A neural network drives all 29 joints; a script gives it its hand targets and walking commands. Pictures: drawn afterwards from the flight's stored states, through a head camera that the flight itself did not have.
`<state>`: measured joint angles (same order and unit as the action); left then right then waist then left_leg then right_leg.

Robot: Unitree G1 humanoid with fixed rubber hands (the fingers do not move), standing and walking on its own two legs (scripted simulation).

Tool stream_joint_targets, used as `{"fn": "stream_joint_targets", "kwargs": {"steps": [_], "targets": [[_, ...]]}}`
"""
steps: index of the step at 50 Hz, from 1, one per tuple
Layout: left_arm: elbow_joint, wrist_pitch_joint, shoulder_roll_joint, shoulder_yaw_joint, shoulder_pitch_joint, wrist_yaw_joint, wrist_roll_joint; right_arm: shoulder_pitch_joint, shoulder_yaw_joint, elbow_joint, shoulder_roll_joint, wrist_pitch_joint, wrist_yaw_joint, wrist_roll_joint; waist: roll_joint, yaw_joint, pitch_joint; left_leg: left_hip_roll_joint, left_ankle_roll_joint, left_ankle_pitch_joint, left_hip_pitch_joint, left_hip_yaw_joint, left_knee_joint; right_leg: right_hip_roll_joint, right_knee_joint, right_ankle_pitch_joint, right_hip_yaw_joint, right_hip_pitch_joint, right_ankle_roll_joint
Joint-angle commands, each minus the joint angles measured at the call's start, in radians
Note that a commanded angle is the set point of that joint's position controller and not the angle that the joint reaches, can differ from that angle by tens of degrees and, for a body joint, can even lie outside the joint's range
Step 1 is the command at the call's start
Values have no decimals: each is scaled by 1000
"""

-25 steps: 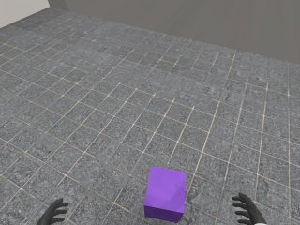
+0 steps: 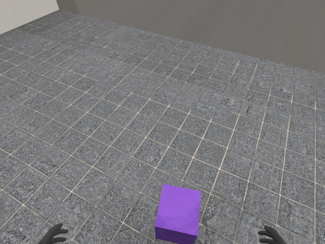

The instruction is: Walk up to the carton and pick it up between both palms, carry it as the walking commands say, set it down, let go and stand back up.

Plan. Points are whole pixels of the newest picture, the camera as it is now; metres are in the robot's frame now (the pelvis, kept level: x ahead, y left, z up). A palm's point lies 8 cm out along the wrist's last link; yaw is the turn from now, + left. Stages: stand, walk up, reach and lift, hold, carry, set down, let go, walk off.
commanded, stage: stand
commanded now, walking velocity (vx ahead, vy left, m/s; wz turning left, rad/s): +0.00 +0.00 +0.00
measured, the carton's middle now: (177, 215) +0.38 -0.07 -0.65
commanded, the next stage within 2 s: none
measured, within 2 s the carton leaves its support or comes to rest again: neither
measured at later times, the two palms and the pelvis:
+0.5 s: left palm out of the picture +0.08 +0.31 -0.09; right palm out of the picture +0.08 -0.30 -0.10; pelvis -0.02 +0.00 +0.00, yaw +0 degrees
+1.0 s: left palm out of the picture +0.07 +0.31 -0.09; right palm out of the picture +0.07 -0.31 -0.10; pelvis -0.02 +0.00 +0.01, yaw -1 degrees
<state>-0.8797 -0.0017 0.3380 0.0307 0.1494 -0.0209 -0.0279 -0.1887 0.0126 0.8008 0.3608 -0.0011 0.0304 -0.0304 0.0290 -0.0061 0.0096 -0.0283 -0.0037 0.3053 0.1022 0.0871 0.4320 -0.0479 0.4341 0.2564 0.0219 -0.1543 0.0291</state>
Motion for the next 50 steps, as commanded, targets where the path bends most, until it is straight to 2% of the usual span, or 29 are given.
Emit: {"fn": "stream_joint_targets", "kwargs": {"steps": [1, 24, 50], "targets": [[34, -12, 166, 34, -33, -3, 2, 26, 32, -40, 148, -14, 5, 1, -21, -1, -45, 100, -1, -317, 32, 67, -49, 126, -53, -311, 110, 61, -7], [-74, -17, 196, 19, -61, 5, 8, 47, 19, 75, 176, -24, -1, 7, -24, -4, -6, 115, -12, -198, 40, 80, -124, 140, -121, -192, 137, 55, 0], [-133, -20, 216, 9, -75, 6, 16, 64, 15, 146, 194, -25, -6, 14, -24, -2, -8, 125, -19, -215, 28, 82, -148, 149, -133, -211, 138, 66, 2]]}}
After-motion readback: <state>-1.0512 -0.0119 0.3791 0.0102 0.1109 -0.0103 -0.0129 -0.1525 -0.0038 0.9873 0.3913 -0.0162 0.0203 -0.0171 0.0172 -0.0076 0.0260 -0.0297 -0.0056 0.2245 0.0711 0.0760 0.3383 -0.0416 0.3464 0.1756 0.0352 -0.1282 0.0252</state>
